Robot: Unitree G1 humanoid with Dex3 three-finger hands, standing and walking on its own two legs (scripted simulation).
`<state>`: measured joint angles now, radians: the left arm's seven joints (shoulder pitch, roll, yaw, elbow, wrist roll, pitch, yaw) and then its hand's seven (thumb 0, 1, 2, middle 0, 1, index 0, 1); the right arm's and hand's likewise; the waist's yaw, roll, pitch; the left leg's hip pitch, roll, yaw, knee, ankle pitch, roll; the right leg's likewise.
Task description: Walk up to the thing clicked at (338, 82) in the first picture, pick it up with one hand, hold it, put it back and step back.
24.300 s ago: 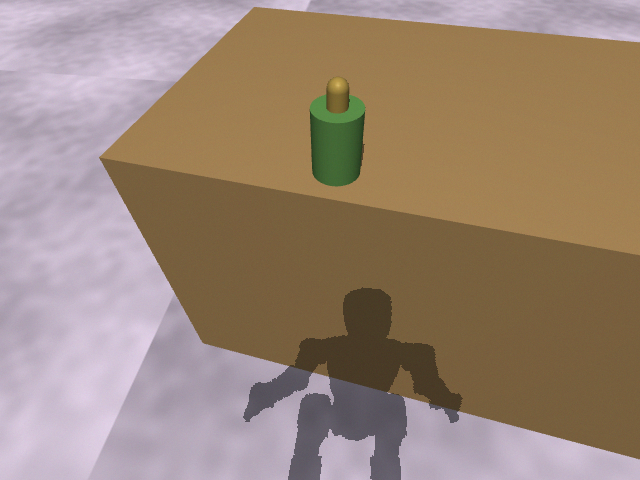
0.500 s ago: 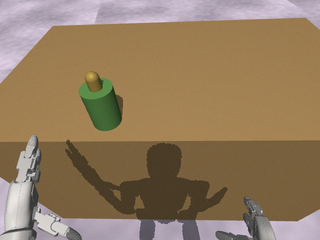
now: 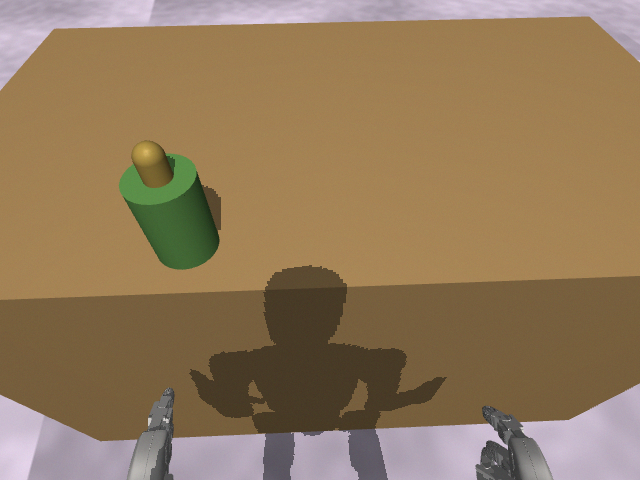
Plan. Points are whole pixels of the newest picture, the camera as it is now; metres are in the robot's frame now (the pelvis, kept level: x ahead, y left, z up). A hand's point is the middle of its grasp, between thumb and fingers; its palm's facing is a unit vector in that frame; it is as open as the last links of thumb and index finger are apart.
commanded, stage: home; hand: left
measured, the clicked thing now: (168, 201) +0.42 +0.21 +0.13
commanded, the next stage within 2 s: none
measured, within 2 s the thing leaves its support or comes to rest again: neither
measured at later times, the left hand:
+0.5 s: hand out of the picture +0.13 +0.22 -0.12, palm faces -0.03 -0.94 -0.35, open 17.7 cm
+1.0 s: hand out of the picture +0.02 +0.26 -0.14, palm faces -0.08 -0.93 -0.37, open 17.7 cm
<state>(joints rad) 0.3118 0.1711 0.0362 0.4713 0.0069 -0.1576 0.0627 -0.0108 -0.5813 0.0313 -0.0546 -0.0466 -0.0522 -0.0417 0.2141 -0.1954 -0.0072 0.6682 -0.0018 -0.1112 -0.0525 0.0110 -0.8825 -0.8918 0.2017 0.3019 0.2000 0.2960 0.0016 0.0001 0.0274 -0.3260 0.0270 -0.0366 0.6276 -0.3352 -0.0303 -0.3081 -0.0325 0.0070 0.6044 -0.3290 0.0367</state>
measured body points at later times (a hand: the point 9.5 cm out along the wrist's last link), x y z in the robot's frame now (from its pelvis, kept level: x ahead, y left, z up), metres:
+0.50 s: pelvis +0.00 +0.00 +0.00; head +0.00 +0.00 +0.45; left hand +0.13 +0.27 -0.10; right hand +0.13 -0.27 -0.11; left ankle +0.00 +0.14 -0.73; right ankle -0.01 -0.14 -0.73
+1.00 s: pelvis -0.03 +0.00 +0.02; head -0.03 +0.00 +0.46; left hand +0.02 +0.31 -0.11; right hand +0.01 -0.29 -0.12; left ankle +0.00 +0.14 -0.73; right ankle -0.01 -0.14 -0.73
